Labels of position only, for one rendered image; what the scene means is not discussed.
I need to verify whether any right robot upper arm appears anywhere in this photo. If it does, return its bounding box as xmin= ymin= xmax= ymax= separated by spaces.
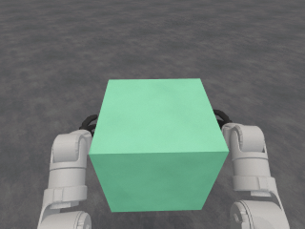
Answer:
xmin=230 ymin=199 xmax=289 ymax=229

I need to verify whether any left robot forearm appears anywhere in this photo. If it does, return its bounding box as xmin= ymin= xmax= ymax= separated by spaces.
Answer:
xmin=37 ymin=129 xmax=92 ymax=229

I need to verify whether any left robot upper arm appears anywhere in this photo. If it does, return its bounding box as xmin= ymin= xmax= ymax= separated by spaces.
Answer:
xmin=39 ymin=211 xmax=92 ymax=229

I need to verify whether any carton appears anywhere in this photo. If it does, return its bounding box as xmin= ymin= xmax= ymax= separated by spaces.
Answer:
xmin=89 ymin=78 xmax=230 ymax=213

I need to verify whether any right robot forearm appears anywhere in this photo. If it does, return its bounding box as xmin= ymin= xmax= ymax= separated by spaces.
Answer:
xmin=221 ymin=122 xmax=290 ymax=229

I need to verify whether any right robot hand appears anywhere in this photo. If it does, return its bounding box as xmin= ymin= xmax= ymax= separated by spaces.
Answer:
xmin=213 ymin=109 xmax=233 ymax=130

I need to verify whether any left robot hand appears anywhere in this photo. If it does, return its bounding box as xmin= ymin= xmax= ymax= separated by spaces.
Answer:
xmin=79 ymin=114 xmax=98 ymax=138

